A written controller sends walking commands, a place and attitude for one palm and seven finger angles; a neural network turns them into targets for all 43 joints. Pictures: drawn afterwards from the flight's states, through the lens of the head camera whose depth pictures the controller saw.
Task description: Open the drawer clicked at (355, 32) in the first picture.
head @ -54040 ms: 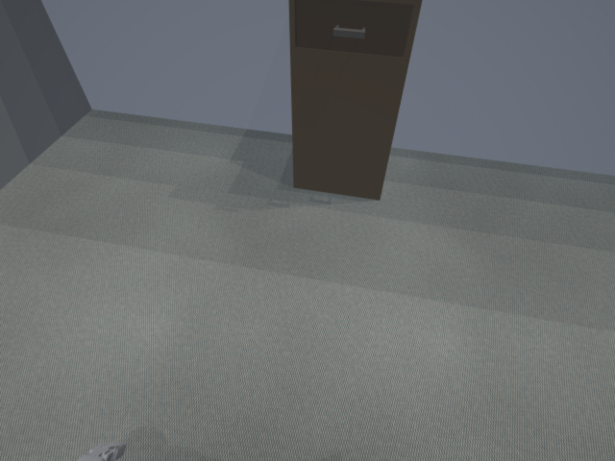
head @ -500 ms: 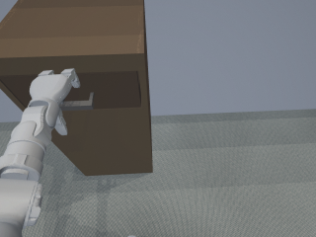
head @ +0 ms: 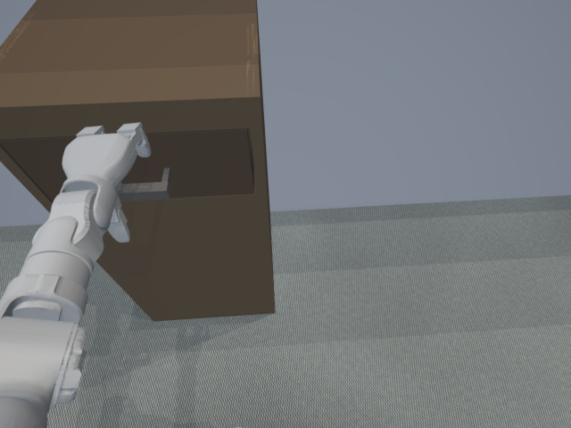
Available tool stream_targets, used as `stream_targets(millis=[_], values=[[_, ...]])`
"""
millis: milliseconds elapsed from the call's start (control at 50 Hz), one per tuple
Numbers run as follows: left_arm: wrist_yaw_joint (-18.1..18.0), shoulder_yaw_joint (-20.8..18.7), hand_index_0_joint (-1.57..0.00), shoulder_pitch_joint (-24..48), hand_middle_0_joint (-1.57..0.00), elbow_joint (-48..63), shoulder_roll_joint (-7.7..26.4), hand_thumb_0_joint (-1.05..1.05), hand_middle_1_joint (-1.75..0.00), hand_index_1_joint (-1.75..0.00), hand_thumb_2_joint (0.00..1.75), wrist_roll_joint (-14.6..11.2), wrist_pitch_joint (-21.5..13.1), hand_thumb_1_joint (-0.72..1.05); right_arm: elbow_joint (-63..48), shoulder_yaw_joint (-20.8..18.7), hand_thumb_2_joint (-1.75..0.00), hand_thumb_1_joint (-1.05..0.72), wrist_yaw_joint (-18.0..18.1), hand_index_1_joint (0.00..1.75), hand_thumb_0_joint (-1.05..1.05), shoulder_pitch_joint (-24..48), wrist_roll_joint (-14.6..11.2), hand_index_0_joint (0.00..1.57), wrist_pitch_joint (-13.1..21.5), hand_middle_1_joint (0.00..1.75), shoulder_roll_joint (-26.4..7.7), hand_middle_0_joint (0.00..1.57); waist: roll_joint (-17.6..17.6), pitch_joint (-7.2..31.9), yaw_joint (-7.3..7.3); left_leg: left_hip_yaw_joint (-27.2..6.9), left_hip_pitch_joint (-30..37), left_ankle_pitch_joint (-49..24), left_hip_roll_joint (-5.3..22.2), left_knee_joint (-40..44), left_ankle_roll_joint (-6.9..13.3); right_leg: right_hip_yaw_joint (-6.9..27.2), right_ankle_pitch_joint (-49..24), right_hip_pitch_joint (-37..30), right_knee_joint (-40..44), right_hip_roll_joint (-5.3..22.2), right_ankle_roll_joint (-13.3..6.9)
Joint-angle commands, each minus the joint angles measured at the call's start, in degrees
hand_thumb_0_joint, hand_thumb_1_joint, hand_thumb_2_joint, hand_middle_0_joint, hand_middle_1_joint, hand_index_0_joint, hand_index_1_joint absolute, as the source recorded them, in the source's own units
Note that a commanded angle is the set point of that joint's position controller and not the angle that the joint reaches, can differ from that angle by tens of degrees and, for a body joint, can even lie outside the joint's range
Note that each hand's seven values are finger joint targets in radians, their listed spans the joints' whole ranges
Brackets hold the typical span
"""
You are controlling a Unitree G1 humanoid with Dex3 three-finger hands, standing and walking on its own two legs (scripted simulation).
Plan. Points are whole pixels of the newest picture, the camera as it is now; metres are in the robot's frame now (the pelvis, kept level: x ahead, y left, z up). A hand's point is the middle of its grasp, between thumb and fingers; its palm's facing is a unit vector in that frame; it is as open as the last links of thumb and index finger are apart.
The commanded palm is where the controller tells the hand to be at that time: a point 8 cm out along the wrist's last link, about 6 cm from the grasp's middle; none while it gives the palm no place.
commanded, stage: re-aim the fingers above the handle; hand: left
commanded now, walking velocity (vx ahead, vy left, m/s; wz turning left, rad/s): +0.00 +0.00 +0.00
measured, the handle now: (139, 183) +0.50 +0.25 +0.02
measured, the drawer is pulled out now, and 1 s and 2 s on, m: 0.00 0.00 0.00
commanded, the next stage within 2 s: lower the fingers behind the handle in 1.08 s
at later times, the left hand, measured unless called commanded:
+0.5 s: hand (114, 187) +0.44 +0.25 +0.07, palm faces -0.03 -0.05 -1.00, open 13.8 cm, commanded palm +0.43 +0.26 +0.14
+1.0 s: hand (112, 187) +0.45 +0.26 +0.07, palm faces -0.04 -0.04 -1.00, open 13.8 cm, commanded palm +0.44 +0.25 +0.14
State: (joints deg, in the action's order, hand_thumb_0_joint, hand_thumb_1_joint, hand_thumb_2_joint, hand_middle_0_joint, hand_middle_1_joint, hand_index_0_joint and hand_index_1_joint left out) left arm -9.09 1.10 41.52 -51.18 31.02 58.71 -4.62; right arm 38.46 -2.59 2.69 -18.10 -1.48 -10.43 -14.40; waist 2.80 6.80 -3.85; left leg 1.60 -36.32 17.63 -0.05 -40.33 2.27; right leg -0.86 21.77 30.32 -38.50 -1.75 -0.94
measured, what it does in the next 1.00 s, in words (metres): stands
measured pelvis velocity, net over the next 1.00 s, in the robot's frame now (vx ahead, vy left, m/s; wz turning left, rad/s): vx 0.00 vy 0.00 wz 0.00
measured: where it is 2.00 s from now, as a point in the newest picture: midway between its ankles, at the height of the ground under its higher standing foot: outside the picture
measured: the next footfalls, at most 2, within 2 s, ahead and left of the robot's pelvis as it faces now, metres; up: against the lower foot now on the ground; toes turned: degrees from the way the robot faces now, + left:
none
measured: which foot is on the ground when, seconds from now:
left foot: down 0.00-1.00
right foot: down 0.00-1.00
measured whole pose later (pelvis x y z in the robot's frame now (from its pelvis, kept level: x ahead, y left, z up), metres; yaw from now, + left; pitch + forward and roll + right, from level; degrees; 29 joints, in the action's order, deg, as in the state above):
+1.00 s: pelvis +0.00 +0.00 +0.00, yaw +0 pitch +14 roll -1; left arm -8.5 0.8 39.7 -49.1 32.0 58.3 -5.2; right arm 38.8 -3.1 2.9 -18.3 -1.5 -10.6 -14.9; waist 2.7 6.7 -3.4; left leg 1.3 -36.2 17.9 0.0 -40.5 2.1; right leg -1.1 21.9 30.0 -38.4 -1.9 -1.1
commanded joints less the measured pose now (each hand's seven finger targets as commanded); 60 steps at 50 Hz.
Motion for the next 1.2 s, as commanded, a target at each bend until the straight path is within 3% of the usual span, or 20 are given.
stream_targets(millis=[0,60,100,160,240,380,420,460,560,600,640,680,720,800,880,960,1000,1060,1100,1180], values=[[-2.1,-3.2,-0.3,25.2,-0.3,12.5,14.3,0.0,-1.2,-1.2,0.3,-0.3,-0.1,-0.5,-4.7,-3.3,-0.9,-0.9,0.6,0.3,0.0,-3.7,-0.1,0.2,1.5,0.3,-9.2,0.2,2.3,20.3,-0.52,-1.4,20.0,-20.4,-0.7,2.8,0.8,-0.2,-18.2,-1.8,4.6,-1.9,-1.2],[-2.2,-6.2,-0.3,24.6,-0.3,12.1,17.7,0.0,-1.2,-1.2,0.3,-0.4,-0.4,-0.5,-4.6,-3.3,-0.9,-0.9,0.8,0.3,0.0,-3.8,0.0,0.2,1.5,0.3,-9.5,0.2,0.1,21.1,0.1,-1.2,18.8,-20.2,-0.7,2.7,1.0,0.3,-19.0,-3.7,4.6,-1.8,-1.0],[-2.2,-3.9,-0.3,25.6,-0.3,12.9,15.4,0.0,-1.2,-1.2,0.3,-0.3,-0.4,-0.5,-4.8,-3.2,-0.9,-0.9,0.7,0.3,0.0,-3.5,-0.1,0.2,1.6,0.3,-9.4,0.2,1.8,20.1,-0.4,-1.3,19.0,-19.8,-0.8,2.9,0.9,-0.1,-18.2,-2.4,4.6,-1.8,-1.2],[-2.3,-7.4,-0.3,23.1,-0.3,13.6,18.9,0.0,-1.2,-1.2,0.3,-0.3,-1.0,-0.5,-4.7,-3.5,-0.9,-0.9,0.9,0.3,0.0,-3.7,0.0,0.2,1.5,0.3,-9.5,0.2,1.8,22.8,0.71,-1.0,19.7,-22.1,-0.8,2.5,1.0,0.4,-20.7,-4.6,4.3,-1.8,-1.1],[-1.9,-3.9,-0.3,22.5,-0.3,14.6,14.0,0.0,-1.2,-1.2,0.3,-1.1,-0.7,-0.5,-4.6,-3.8,-0.9,-0.9,0.5,0.3,0.0,-3.2,0.1,0.2,1.4,0.3,-9.3,0.2,0.8,20.4,-0.29,-1.3,20.4,-22.5,-0.5,2.5,1.0,-0.1,-20.0,-3.3,4.8,-1.8,-1.2],[-1.8,-4.0,-0.3,24.0,-0.3,14.1,15.0,0.0,-1.2,-1.2,0.3,-1.2,-0.5,-0.5,-4.2,-3.5,-0.9,-0.9,0.8,0.3,0.0,-3.0,-0.1,0.2,1.4,0.3,-9.4,0.2,1.7,18.3,-0.7,-1.5,19.8,-19.5,-0.8,3.0,1.0,-0.2,-17.9,-2.2,5.1,-1.8,-1.3],[-2.2,-5.7,-0.3,23.6,-0.3,14.8,16.8,0.0,-1.2,-1.2,0.3,-0.9,-0.8,-0.5,-4.4,-3.6,-0.9,-0.9,0.8,0.3,0.0,-2.9,0.0,0.2,1.5,0.3,-9.4,0.2,2.7,20.3,0.35,-1.6,20.7,-20.1,-0.8,2.9,0.9,0.0,-17.8,-2.5,4.8,-1.9,-1.4],[-2.3,-6.0,-0.3,24.7,-0.3,14.7,17.5,0.0,-1.2,-1.2,0.3,-0.4,-0.8,-0.5,-4.2,-3.5,-0.9,-0.9,0.8,0.3,0.0,-3.1,0.0,0.2,1.4,0.3,-9.3,0.2,2.3,21.2,0.05,-1.6,20.6,-21.1,-0.8,2.6,0.9,0.1,-18.9,-2.8,4.5,-1.9,-1.3],[-1.7,-3.8,-0.3,24.2,-0.3,12.9,14.8,0.0,-1.2,-1.2,0.3,-0.6,0.0,-0.5,-4.6,-3.4,-0.9,-0.9,0.7,0.3,0.0,-3.1,-0.1,0.2,1.5,0.3,-9.2,0.2,1.1,20.7,-0.35,-1.2,19.9,-20.8,-0.9,2.5,0.9,0.1,-19.4,-3.0,4.6,-1.8,-1.1],[-1.4,-5.7,-0.3,22.5,-0.3,11.9,16.8,0.0,-1.2,-1.2,0.3,-0.6,0.2,-0.5,-4.6,-3.4,-0.9,-0.9,0.8,0.3,0.0,-3.2,-0.1,0.2,1.4,0.3,-9.5,0.2,0.3,20.4,0.21,-1.1,19.2,-20.8,-0.9,2.5,0.9,0.1,-19.9,-3.5,4.6,-1.8,-1.1],[-0.8,-4.5,-0.3,23.4,-0.3,12.6,15.3,0.0,-1.2,-1.2,0.3,-1.1,-0.2,-0.5,-4.6,-3.4,-0.9,-0.9,0.7,0.3,0.0,-3.4,0.1,0.2,1.3,0.3,-9.4,0.2,-0.2,20.4,-0.28,-1.2,19.1,-21.4,-0.8,2.4,1.1,0.1,-20.5,-4.2,4.7,-1.7,-1.2],[-0.8,-6.4,-0.3,21.8,-0.3,12.0,17.8,0.0,-1.2,-1.2,0.3,-0.9,-0.5,-0.5,-4.8,-3.3,-0.9,-0.9,1.0,0.3,0.0,-3.3,0.0,0.2,1.2,0.3,-9.5,0.2,-0.1,20.5,0.42,-0.9,18.1,-20.9,-1.1,2.3,1.1,0.4,-21.5,-5.2,4.5,-1.7,-1.1],[-0.8,-4.5,-0.3,22.9,-0.3,12.8,15.7,0.0,-1.2,-1.2,0.3,-0.9,-0.8,-0.5,-5.0,-3.3,-0.9,-0.9,1.0,0.3,0.0,-3.1,-0.1,0.2,1.2,0.3,-9.3,0.2,0.4,19.4,-0.14,-0.9,17.8,-20.3,-1.1,2.4,1.1,0.3,-20.8,-4.2,4.6,-1.6,-1.1],[-1.6,-7.7,-0.3,22.3,-0.3,15.2,18.9,0.0,-1.2,-1.2,0.3,-0.7,-1.9,-0.5,-4.9,-3.5,-0.9,-0.9,1.0,0.3,0.0,-3.1,0.1,0.2,1.2,0.3,-9.2,0.2,2.0,22.4,0.9,-0.9,19.3,-23.0,-1.1,1.9,1.0,0.4,-22.6,-4.9,3.9,-1.8,-1.1],[-1.9,-4.4,-0.3,23.3,-0.3,13.3,15.5,0.0,-1.2,-1.2,0.3,-0.9,-0.8,-0.5,-4.4,-3.5,-0.9,-0.9,0.8,0.3,0.0,-3.1,-0.1,0.2,1.3,0.3,-9.4,0.2,1.6,19.0,-0.55,-1.0,18.5,-20.2,-0.8,2.3,1.0,0.0,-19.4,-2.4,4.5,-1.9,-1.2],[-1.8,-3.6,-0.3,25.6,-0.3,14.5,14.8,0.0,-1.2,-1.2,0.3,-0.7,-0.7,-0.5,-4.0,-3.7,-0.9,-0.9,0.8,0.3,0.0,-4.0,-0.2,0.2,1.4,0.3,-9.3,0.2,1.6,21.1,-1.19,-1.7,20.9,-21.7,-0.6,2.1,0.9,-0.1,-19.3,-1.6,4.5,-2.0,-1.1],[-1.8,-3.3,-0.3,26.1,-0.3,13.9,14.6,0.0,-1.2,-1.2,0.3,-1.1,-0.5,-0.5,-3.9,-3.6,-0.9,-0.9,0.8,0.3,0.0,-4.0,-0.2,0.2,1.4,0.3,-9.4,0.2,2.0,20.2,-1.38,-1.7,20.8,-20.2,-0.7,2.2,1.0,0.0,-18.3,-1.0,4.8,-2.0,-1.1],[-1.8,-6.1,-0.3,26.6,-0.3,13.1,18.2,0.0,-1.2,-1.2,0.3,-0.6,-0.7,-0.5,-3.8,-3.5,-0.9,-0.9,1.0,0.3,0.0,-4.2,-0.2,0.2,1.4,0.3,-9.6,0.2,1.3,21.6,-0.6,-1.5,19.3,-20.4,-0.9,2.3,1.0,0.2,-19.4,-2.9,4.4,-1.8,-1.1],[-1.8,-4.2,-0.3,25.5,-0.3,11.7,15.7,0.0,-1.2,-1.2,0.3,-0.5,-0.2,-0.5,-4.1,-3.3,-0.9,-0.9,0.8,0.3,0.0,-4.1,-0.2,0.2,1.4,0.3,-9.3,0.2,1.8,20.2,-0.53,-1.5,18.8,-20.3,-0.9,2.4,0.8,-0.2,-18.9,-2.1,4.3,-1.9,-1.3],[-2.0,-4.1,-0.3,25.2,-0.3,9.4,15.5,0.0,-1.2,-1.2,0.3,-0.2,0.5,-0.5,-3.8,-3.4,-0.9,-0.9,0.9,0.3,0.0,-4.4,0.0,0.2,1.5,0.3,-9.5,0.2,0.8,19.1,-1.07,-1.2,18.1,-19.6,-0.8,2.1,1.0,-0.1,-18.5,-1.8,4.5,-1.9,-1.2]])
